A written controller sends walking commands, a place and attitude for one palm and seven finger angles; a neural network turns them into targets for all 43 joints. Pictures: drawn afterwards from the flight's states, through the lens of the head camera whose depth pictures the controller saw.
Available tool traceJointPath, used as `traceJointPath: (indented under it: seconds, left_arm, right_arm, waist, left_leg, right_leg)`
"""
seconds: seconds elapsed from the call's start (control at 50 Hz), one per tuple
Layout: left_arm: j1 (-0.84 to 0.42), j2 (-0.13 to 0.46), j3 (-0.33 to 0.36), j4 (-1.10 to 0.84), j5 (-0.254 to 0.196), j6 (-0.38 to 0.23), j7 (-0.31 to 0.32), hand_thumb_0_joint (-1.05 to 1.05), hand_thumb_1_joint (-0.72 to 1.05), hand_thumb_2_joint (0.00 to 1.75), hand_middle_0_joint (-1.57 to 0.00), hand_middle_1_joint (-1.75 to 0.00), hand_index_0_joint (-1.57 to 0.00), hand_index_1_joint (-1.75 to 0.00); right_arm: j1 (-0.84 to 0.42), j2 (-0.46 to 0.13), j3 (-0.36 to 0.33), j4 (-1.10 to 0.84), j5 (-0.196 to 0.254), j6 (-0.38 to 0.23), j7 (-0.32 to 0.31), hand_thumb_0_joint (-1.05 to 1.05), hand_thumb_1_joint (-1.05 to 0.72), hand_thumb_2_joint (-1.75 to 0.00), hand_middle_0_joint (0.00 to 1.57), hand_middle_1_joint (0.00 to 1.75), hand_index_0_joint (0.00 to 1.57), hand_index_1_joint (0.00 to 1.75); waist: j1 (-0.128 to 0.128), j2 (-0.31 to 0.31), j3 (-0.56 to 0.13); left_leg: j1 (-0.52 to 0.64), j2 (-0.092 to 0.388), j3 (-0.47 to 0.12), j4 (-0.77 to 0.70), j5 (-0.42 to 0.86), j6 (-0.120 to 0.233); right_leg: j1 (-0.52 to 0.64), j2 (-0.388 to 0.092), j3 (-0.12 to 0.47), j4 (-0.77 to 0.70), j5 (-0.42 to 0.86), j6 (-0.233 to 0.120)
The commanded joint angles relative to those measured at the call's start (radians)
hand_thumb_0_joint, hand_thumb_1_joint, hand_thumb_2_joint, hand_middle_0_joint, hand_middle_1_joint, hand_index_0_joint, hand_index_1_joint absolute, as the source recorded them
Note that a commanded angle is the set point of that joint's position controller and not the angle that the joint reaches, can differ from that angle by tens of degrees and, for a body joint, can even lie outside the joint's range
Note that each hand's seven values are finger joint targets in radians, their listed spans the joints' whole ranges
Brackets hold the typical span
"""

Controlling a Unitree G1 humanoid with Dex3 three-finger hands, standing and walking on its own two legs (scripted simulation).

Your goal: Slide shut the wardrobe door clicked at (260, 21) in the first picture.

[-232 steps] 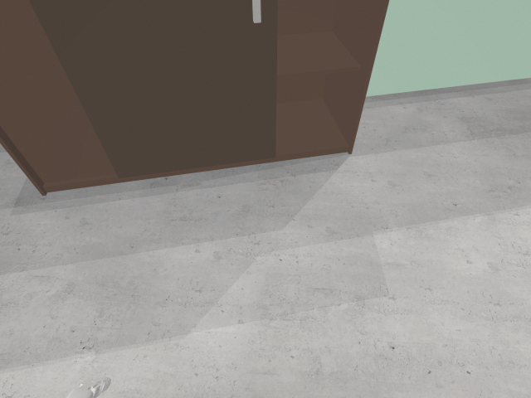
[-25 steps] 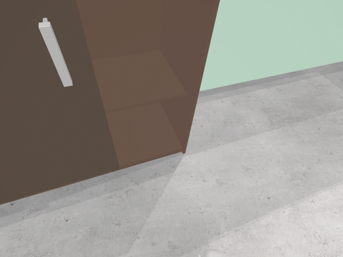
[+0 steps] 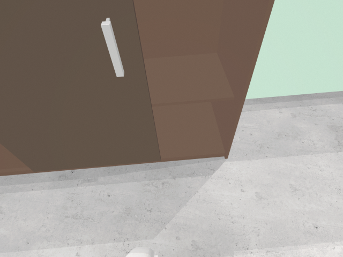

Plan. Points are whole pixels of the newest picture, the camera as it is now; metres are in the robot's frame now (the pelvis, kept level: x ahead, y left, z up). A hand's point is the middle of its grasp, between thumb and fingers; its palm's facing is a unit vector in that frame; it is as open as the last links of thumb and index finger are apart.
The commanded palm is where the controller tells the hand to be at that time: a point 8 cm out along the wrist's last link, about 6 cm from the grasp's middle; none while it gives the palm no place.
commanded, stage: turn to face it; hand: left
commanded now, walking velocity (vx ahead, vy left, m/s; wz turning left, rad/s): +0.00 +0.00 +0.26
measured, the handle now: (114, 48) +0.74 +0.24 +0.10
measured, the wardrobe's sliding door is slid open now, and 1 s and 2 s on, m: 0.44 0.44 0.44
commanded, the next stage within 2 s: take the last steps up to it in 0.02 s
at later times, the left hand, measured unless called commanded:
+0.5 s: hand out of the picture +0.01 +0.24 -0.17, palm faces +0.13 -0.97 -0.21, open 7.4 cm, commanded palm none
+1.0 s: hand out of the picture +0.08 +0.18 -0.17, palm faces +0.23 -0.96 -0.15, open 7.4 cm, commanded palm none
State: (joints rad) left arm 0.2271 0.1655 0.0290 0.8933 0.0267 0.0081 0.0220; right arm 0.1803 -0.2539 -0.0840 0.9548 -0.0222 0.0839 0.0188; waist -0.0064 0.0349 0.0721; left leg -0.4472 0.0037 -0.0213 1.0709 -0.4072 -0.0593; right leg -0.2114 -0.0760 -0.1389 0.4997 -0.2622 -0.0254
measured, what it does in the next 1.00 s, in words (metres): walks ahead: left foot, then right foot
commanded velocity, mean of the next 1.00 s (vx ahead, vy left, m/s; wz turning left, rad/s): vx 0.26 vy -0.01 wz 0.06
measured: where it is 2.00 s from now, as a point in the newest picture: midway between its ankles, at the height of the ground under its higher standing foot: (165, 255)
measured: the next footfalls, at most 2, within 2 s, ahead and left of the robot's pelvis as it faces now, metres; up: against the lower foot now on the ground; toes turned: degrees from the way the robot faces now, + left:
left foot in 0.20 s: +0.00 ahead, +0.15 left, +0.00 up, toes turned +6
right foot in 0.62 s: +0.14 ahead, -0.07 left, +0.00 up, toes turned +0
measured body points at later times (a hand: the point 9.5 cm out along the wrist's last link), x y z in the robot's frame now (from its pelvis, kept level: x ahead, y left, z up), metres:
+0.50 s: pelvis +0.01 +0.04 +0.00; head +0.02 +0.04 +0.45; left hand +0.01 +0.29 -0.15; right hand +0.03 -0.19 -0.15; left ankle -0.04 +0.14 -0.74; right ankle +0.06 -0.08 -0.70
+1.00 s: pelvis +0.16 +0.04 +0.00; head +0.18 +0.04 +0.45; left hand +0.07 +0.23 -0.16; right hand +0.27 -0.18 -0.15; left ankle +0.23 +0.18 -0.71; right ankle +0.10 -0.07 -0.74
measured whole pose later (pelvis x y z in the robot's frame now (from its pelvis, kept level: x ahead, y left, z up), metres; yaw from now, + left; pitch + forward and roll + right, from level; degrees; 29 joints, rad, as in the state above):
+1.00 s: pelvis +0.16 +0.04 +0.00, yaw +8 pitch +0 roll -1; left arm 0.39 0.12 0.03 1.13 0.03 -0.06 0.01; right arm 0.17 -0.17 -0.06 1.04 -0.03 -0.01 0.02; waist 0.03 0.01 0.04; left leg -0.48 0.10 0.07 0.72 -0.23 0.00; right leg -0.03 0.00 -0.15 0.33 -0.31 -0.02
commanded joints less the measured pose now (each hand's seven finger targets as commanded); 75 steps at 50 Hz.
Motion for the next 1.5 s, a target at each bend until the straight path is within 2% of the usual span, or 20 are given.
traceJointPath:
  seconds: [0.0,0.14,0.18,0.2,0.28,0.54,0.56,0.6,0.62,0.68,0.74,0.94,1.02,1.06,1.08,1.16,1.3,1.36,1.42,1.48]
  left_arm:
    - [0.079,0.247,0.065,-0.027,0.006,-0.017,0.013,0.0,0.9,0.9,-0.2,-0.3,-0.2,-0.3]
    - [0.049,0.224,0.059,0.03,-0.012,-0.002,0.007,0.0,0.9,0.9,-0.2,-0.3,-0.2,-0.3]
    - [0.023,0.124,0.033,-0.014,-0.01,0.005,-0.011,0.0,0.9,0.9,-0.2,-0.3,-0.2,-0.3]
    - [-0.068,0.145,0.033,-0.021,0.005,0.013,-0.008,0.0,0.9,0.9,-0.2,-0.3,-0.2,-0.3]
    - [0.013,0.133,0.03,0.055,0.003,-0.006,-0.04,0.0,0.9,0.9,-0.2,-0.3,-0.2,-0.3]
    - [0.031,0.079,0.027,0.096,-0.003,-0.039,-0.04,0.0,0.9,0.9,-0.2,-0.3,-0.2,-0.3]
    - [0.111,0.094,0.034,0.123,-0.001,-0.047,-0.036,0.0,0.9,0.9,-0.2,-0.3,-0.2,-0.3]
    - [0.317,0.235,0.065,0.182,0.003,-0.064,-0.019,0.0,0.9,0.9,-0.2,-0.3,-0.2,-0.3]
    - [0.343,0.252,0.068,0.19,-0.012,-0.069,-0.015,0.0,0.9,0.9,-0.2,-0.3,-0.2,-0.3]
    - [0.153,0.13,0.044,0.143,-0.006,-0.068,-0.003,0.0,0.9,0.9,-0.2,-0.3,-0.2,-0.3]
    - [0.137,0.086,0.031,0.148,-0.003,-0.082,-0.002,0.0,0.9,0.9,-0.2,-0.3,-0.2,-0.3]
    - [0.213,0.12,0.033,0.205,0.001,-0.086,-0.004,0.0,0.9,0.9,-0.2,-0.3,-0.2,-0.3]
    - [0.2,0.103,0.033,0.212,-0.011,-0.073,-0.003,0.0,0.9,0.9,-0.2,-0.3,-0.2,-0.3]
    - [0.243,0.026,0.019,0.184,-0.022,-0.072,-0.011,0.0,0.9,0.9,-0.2,-0.3,-0.2,-0.3]
    - [0.202,0.048,0.019,0.168,-0.013,-0.068,-0.005,0.0,0.9,0.9,-0.2,-0.3,-0.2,-0.3]
    - [0.124,0.026,0.022,0.177,-0.007,-0.054,-0.021,0.0,0.9,0.9,-0.2,-0.3,-0.2,-0.3]
    - [0.15,0.006,0.002,0.178,-0.011,-0.018,0.001,0.0,0.9,0.9,-0.2,-0.3,-0.2,-0.3]
    - [0.159,0.126,0.017,0.172,-0.004,-0.031,0.012,0.0,0.9,0.9,-0.2,-0.3,-0.2,-0.3]
    - [0.101,0.215,0.036,0.15,-0.01,-0.028,0.017,0.0,0.9,0.9,-0.2,-0.3,-0.2,-0.3]
    - [0.046,0.202,0.044,0.129,-0.002,-0.012,0.031,0.0,0.9,0.9,-0.2,-0.3,-0.2,-0.3]
  right_arm:
    - [-0.087,-0.042,0.004,-0.083,0.01,-0.031,-0.002,0.0,-0.9,-0.9,0.2,0.3,0.2,0.3]
    - [0.047,-0.054,0.022,-0.025,0.011,-0.068,-0.015,0.0,-0.9,-0.9,0.2,0.3,0.2,0.3]
    - [0.104,-0.212,-0.005,-0.022,-0.008,-0.071,-0.02,0.0,-0.9,-0.9,0.2,0.3,0.2,0.3]
    - [0.135,-0.197,-0.006,-0.002,-0.01,-0.074,-0.028,0.0,-0.9,-0.9,0.2,0.3,0.2,0.3]
    - [0.065,-0.099,0.023,-0.007,0.0,-0.104,-0.041,0.0,-0.9,-0.9,0.2,0.3,0.2,0.3]
    - [0.182,-0.07,0.017,0.099,-0.003,-0.125,-0.044,0.0,-0.9,-0.9,0.2,0.3,0.2,0.3]
    - [0.18,-0.05,0.021,0.105,0.001,-0.128,-0.044,0.0,-0.9,-0.9,0.2,0.3,0.2,0.3]
    - [0.17,0.036,0.039,0.066,0.014,-0.141,-0.031,0.0,-0.9,-0.9,0.2,0.3,0.2,0.3]
    - [0.129,-0.02,0.03,0.053,0.007,-0.135,-0.028,0.0,-0.9,-0.9,0.2,0.3,0.2,0.3]
    - [0.09,0.008,0.017,0.071,-0.001,-0.121,-0.011,0.0,-0.9,-0.9,0.2,0.3,0.2,0.3]
    - [0.148,0.058,0.018,0.093,-0.005,-0.103,-0.005,0.0,-0.9,-0.9,0.2,0.3,0.2,0.3]
    - [-0.046,0.064,0.029,0.016,0.003,-0.123,0.01,0.0,-0.9,-0.9,0.2,0.3,0.2,0.3]
    - [0.128,0.013,0.024,0.075,-0.007,-0.144,-0.011,0.0,-0.9,-0.9,0.2,0.3,0.2,0.3]
    - [0.316,-0.156,-0.01,0.109,-0.013,-0.147,-0.033,0.0,-0.9,-0.9,0.2,0.3,0.2,0.3]
    - [0.31,-0.147,-0.005,0.114,-0.004,-0.138,-0.041,0.0,-0.9,-0.9,0.2,0.3,0.2,0.3]
    - [0.123,-0.02,0.03,0.071,-0.002,-0.156,-0.048,0.0,-0.9,-0.9,0.2,0.3,0.2,0.3]
    - [0.038,-0.028,0.038,0.068,0.002,-0.132,-0.056,0.0,-0.9,-0.9,0.2,0.3,0.2,0.3]
    - [0.061,-0.001,0.033,0.083,0.015,-0.116,-0.053,0.0,-0.9,-0.9,0.2,0.3,0.2,0.3]
    - [0.112,0.028,0.023,0.091,0.022,-0.07,-0.048,0.0,-0.9,-0.9,0.2,0.3,0.2,0.3]
    - [0.082,0.02,0.016,0.079,0.024,-0.054,-0.056,0.0,-0.9,-0.9,0.2,0.3,0.2,0.3]
  waist:
    - [0.056,-0.207,-0.073]
    - [-0.005,-0.16,-0.156]
    - [-0.042,0.244,-0.105]
    - [-0.083,0.247,-0.03]
    - [0.0,0.122,0.031]
    - [0.021,0.047,0.011]
    - [0.057,0.002,-0.016]
    - [0.126,-0.341,-0.086]
    - [0.138,-0.347,-0.095]
    - [0.05,-0.102,0.052]
    - [0.001,-0.121,0.046]
    - [0.038,-0.145,0.045]
    - [-0.045,-0.074,-0.049]
    - [-0.081,0.278,-0.202]
    - [-0.089,0.218,-0.205]
    - [-0.005,0.036,-0.042]
    - [0.042,0.07,-0.083]
    - [0.047,-0.052,-0.096]
    - [0.021,-0.267,-0.137]
    - [0.039,-0.208,-0.133]
  left_leg:
    - [-0.01,0.011,0.049,-0.174,-0.067,-0.001]
    - [0.376,0.021,0.068,-0.722,0.186,0.043]
    - [0.465,0.362,-0.34,-0.837,0.121,0.214]
    - [0.365,0.367,-0.393,-0.903,-0.035,0.256]
    - [0.315,0.231,-0.221,-0.91,-0.003,0.228]
    - [0.255,0.207,-0.146,-0.761,0.173,0.212]
    - [0.183,0.166,-0.105,-0.661,0.138,0.18]
    - [-0.154,-0.019,0.097,-0.185,-0.133,0.101]
    - [-0.187,0.02,0.02,-0.025,-0.163,0.106]
    - [-0.175,0.107,0.001,0.07,0.057,0.093]
    - [-0.098,0.113,0.046,-0.011,0.138,0.067]
    - [-0.026,0.082,0.116,-0.375,0.176,0.07]
    - [0.329,0.033,0.142,-0.609,0.266,0.091]
    - [0.631,0.41,-0.314,-0.719,0.51,0.246]
    - [0.588,0.437,-0.342,-0.768,0.437,0.285]
    - [0.307,0.33,-0.11,-0.819,0.518,0.25]
    - [0.258,0.251,0.055,-0.711,0.772,0.192]
    - [0.198,0.136,0.076,-0.587,0.489,0.081]
    - [0.149,0.029,0.117,-0.373,-0.075,0.027]
    - [0.059,0.023,0.027,-0.141,-0.177,0.027]
  right_leg:
    - [0.127,-0.253,0.19,-0.157,0.398,-0.133]
    - [0.011,-0.179,0.091,0.003,0.21,-0.011]
    - [-0.344,-0.003,-0.018,0.312,-0.328,0.071]
    - [-0.383,-0.01,0.061,0.447,-0.33,0.059]
    - [-0.386,-0.023,0.1,0.545,-0.1,0.051]
    - [-0.034,0.038,0.027,0.032,-0.011,0.037]
    - [0.109,0.025,0.052,-0.05,0.028,0.028]
    - [0.398,-0.327,0.555,-0.259,-0.132,-0.119]
    - [0.329,-0.362,0.654,-0.333,-0.221,-0.161]
    - [0.073,-0.283,0.433,-0.366,-0.254,-0.147]
    - [0.002,-0.208,0.246,-0.371,-0.044,-0.122]
    - [0.093,-0.196,0.165,-0.289,0.245,-0.133]
    - [0.045,-0.105,0.083,0.016,0.378,-0.075]
    - [-0.273,0.069,-0.01,0.496,-0.297,0.002]
    - [-0.32,0.058,0.08,0.643,-0.355,-0.008]
    - [-0.299,-0.039,0.123,0.624,-0.162,0.011]
    - [-0.042,0.005,0.072,0.134,0.033,0.041]
    - [0.098,-0.074,0.185,-0.047,0.535,0.017]
    - [0.115,-0.282,0.32,-0.067,0.947,-0.15]
    - [0.142,-0.305,0.309,-0.063,0.991,-0.214]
